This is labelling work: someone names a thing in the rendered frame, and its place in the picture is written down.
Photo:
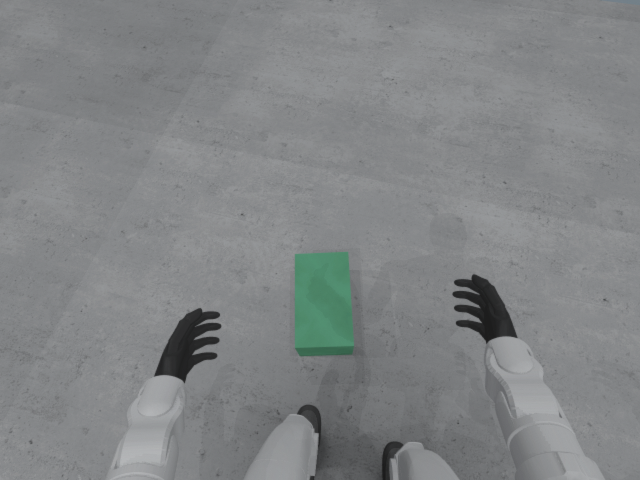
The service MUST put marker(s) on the carton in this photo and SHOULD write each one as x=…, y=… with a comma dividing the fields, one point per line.
x=323, y=309

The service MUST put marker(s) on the robot right hand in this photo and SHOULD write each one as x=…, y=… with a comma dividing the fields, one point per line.
x=496, y=321

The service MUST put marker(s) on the right robot forearm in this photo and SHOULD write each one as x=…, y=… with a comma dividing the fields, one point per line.
x=537, y=433

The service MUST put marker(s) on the robot right shin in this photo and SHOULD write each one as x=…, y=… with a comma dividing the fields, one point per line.
x=410, y=445

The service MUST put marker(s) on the left robot forearm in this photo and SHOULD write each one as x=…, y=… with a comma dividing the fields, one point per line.
x=149, y=448

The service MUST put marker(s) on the robot left hand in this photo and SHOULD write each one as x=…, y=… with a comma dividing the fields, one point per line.
x=177, y=359

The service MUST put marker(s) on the robot right foot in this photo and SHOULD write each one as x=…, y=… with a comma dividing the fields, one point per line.
x=389, y=451

